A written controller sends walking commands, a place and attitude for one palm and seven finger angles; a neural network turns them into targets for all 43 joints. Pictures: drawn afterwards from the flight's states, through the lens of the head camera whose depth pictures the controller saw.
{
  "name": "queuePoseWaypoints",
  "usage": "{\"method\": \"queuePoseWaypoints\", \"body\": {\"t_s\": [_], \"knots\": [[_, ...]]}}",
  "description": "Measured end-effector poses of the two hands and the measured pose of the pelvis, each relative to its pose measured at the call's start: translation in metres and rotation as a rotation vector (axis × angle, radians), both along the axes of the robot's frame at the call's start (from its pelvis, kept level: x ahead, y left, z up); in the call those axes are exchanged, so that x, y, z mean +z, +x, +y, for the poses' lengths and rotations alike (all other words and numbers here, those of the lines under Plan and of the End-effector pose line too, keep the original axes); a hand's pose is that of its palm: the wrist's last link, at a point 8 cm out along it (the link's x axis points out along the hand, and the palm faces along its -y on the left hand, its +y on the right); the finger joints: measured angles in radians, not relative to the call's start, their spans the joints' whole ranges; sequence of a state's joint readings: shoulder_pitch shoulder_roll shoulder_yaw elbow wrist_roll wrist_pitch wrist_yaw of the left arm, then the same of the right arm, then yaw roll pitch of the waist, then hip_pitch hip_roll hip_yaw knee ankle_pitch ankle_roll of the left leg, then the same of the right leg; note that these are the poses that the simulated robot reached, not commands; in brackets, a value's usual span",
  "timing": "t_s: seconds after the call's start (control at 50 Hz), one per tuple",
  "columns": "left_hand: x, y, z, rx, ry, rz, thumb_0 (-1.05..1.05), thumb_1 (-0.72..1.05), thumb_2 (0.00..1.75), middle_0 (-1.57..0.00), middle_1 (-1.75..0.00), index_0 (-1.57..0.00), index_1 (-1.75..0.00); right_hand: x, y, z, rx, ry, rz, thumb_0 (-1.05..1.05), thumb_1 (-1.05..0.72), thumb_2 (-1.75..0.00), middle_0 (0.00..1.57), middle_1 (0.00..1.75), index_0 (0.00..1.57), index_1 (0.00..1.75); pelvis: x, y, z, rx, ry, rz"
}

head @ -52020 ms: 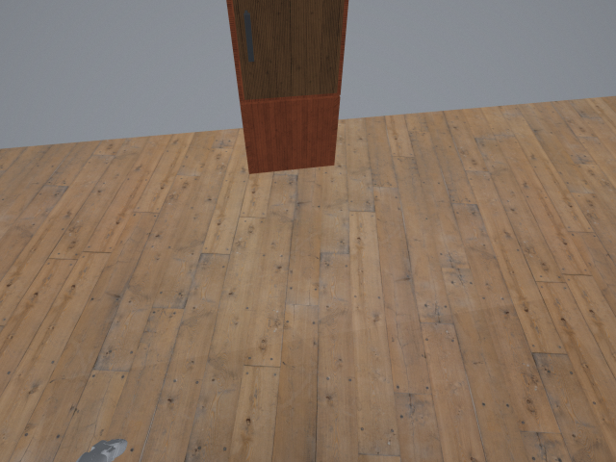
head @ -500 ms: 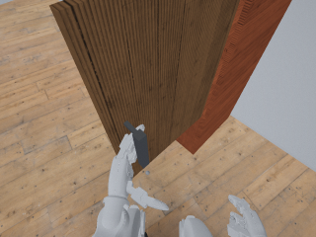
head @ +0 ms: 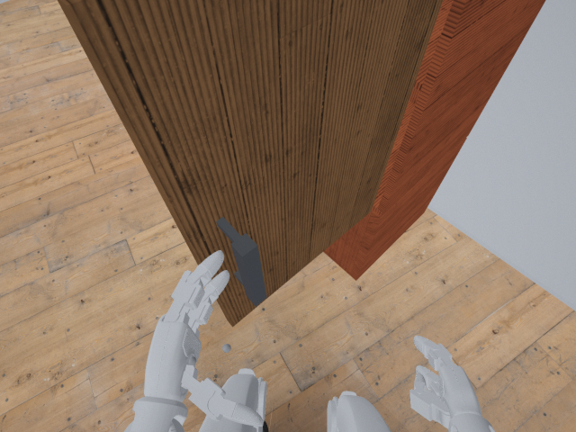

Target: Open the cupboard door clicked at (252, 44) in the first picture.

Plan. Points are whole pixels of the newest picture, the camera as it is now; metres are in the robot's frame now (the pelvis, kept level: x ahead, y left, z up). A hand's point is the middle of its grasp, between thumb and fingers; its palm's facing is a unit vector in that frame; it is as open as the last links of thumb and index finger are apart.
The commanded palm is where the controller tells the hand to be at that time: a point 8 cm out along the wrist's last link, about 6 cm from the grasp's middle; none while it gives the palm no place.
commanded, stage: slide the hand sideways off the handle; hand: left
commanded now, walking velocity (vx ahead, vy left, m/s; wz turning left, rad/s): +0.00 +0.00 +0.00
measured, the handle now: (242, 264) +0.33 +0.09 +0.04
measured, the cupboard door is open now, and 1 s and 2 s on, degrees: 88 88 88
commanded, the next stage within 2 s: draw the hand back to the body in 0.28 s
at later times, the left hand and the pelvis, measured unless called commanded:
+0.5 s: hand (186, 366) +0.20 +0.13 +0.05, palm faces -0.06 -1.00 -0.03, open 16.3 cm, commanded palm +0.17 +0.20 +0.07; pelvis -0.01 +0.00 -0.01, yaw +0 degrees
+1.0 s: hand (64, 342) +0.19 +0.21 +0.16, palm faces +0.11 -0.96 -0.24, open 15.6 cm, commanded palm +0.16 +0.26 +0.18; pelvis +0.02 +0.03 +0.07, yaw +0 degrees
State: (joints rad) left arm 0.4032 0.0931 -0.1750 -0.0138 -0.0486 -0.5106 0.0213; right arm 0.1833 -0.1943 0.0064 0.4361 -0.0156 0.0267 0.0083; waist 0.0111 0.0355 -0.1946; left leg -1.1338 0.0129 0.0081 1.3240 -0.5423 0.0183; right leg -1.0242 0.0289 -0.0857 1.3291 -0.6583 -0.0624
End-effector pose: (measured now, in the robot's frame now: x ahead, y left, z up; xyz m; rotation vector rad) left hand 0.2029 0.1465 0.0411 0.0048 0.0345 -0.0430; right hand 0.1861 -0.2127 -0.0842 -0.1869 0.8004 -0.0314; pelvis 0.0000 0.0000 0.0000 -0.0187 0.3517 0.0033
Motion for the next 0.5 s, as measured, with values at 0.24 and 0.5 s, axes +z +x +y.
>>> {"method": "queuePoseWaypoints", "body": {"t_s": [0.24,0.5], "knots": [[0.000,-0.027,0.032,0.078,0.034,0.018,-0.01,-0.50,0.30,-0.18,-0.31,-0.19,-0.32,-0.004,-0.002,-0.021,-0.037,-0.030,-0.017,0.01,-0.91,-0.90,0.20,0.30,0.20,0.30,-0.005,-0.001,-0.011,0.005,0.002,0.001],[0.011,-0.023,0.039,-0.019,0.027,-0.029,-0.02,-0.50,0.30,-0.16,-0.30,-0.16,-0.30,-0.006,-0.010,-0.018,-0.062,-0.051,-0.048,0.01,-0.91,-0.90,0.20,0.30,0.20,0.30,-0.012,-0.011,-0.004,0.004,-0.016,-0.009]]}}
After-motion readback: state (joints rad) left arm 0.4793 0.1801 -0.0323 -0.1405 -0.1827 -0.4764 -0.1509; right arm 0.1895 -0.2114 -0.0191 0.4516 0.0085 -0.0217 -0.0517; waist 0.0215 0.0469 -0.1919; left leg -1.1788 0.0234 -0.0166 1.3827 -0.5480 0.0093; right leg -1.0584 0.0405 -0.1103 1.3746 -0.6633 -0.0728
